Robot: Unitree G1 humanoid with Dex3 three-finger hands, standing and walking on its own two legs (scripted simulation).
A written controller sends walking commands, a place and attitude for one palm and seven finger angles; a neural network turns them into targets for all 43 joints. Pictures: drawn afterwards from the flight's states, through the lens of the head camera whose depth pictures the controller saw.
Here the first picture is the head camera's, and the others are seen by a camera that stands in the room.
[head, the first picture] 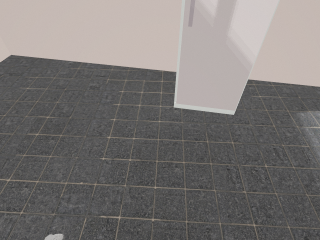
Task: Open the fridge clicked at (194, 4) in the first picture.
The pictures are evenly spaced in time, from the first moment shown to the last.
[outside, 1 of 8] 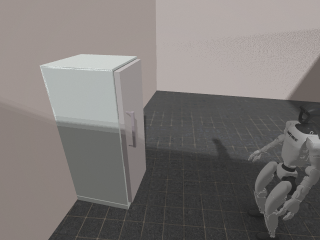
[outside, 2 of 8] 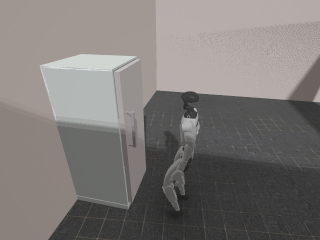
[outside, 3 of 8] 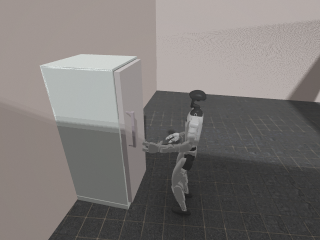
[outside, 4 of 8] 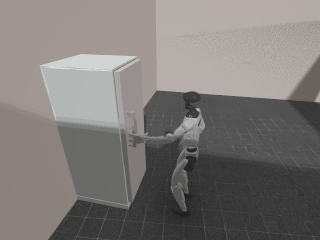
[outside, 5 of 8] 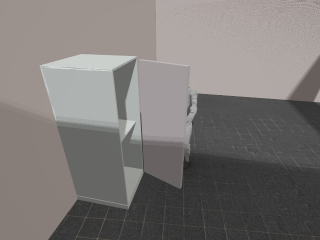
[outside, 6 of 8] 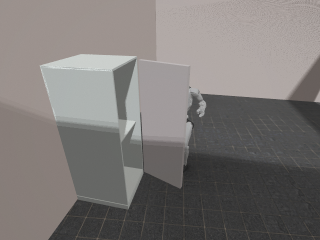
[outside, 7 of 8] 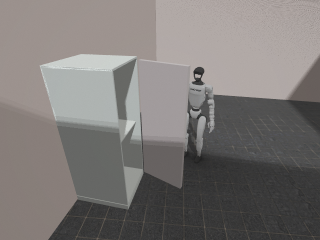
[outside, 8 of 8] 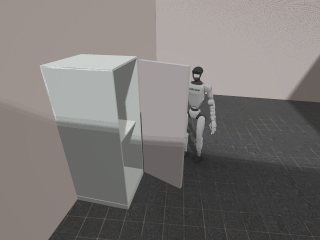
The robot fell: no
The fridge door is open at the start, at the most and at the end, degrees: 0 72 70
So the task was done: yes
